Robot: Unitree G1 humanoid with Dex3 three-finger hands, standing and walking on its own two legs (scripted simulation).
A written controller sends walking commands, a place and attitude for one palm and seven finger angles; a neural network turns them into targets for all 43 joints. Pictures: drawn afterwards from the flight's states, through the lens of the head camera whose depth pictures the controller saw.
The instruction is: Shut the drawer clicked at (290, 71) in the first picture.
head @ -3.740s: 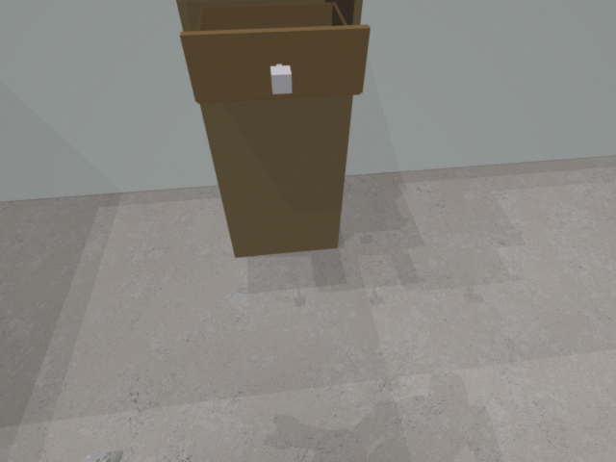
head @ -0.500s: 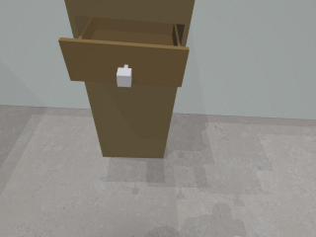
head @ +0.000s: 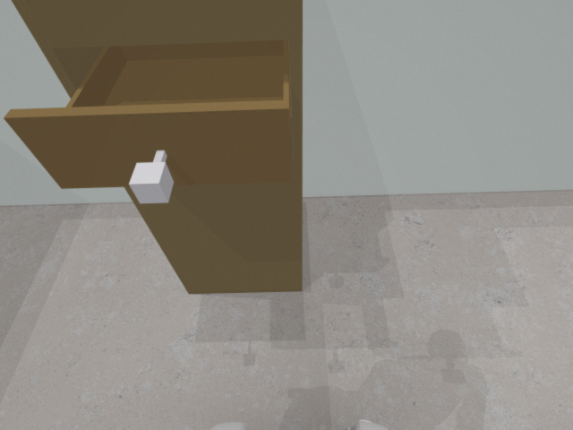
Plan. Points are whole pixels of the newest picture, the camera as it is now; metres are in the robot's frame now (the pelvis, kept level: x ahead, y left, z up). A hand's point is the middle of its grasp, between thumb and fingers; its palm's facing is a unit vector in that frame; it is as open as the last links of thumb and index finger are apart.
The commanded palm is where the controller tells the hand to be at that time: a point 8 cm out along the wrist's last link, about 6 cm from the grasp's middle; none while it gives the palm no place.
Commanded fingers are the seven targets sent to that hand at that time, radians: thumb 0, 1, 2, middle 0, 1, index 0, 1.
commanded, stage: come to a stop and stand still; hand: left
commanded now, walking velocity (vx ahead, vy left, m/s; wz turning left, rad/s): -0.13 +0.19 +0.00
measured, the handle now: (155, 172) +0.43 +0.21 +0.12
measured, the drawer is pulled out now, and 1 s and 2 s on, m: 0.18 0.18 0.18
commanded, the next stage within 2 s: look again from close up in 1.10 s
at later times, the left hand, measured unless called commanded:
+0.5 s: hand out of the picture -0.05 +0.25 -0.17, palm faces +0.05 -0.98 -0.17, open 7.4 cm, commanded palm none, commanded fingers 0.00 0.90 0.90 -0.20 -0.30 -0.20 -0.30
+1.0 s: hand out of the picture -0.04 +0.18 -0.16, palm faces +0.03 -0.98 -0.19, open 7.3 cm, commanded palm none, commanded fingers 0.00 0.90 0.90 -0.20 -0.30 -0.20 -0.30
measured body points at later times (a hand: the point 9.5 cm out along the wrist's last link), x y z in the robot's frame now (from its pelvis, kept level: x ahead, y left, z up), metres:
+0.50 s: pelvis -0.04 +0.06 +0.02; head -0.04 +0.10 +0.47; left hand -0.05 +0.31 -0.15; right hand -0.03 -0.17 -0.12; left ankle -0.05 +0.15 -0.73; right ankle -0.06 -0.08 -0.66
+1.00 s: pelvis -0.04 +0.01 +0.01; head -0.04 +0.00 +0.46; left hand -0.04 +0.23 -0.14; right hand -0.07 -0.19 -0.15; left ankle -0.05 +0.15 -0.73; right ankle -0.06 -0.08 -0.73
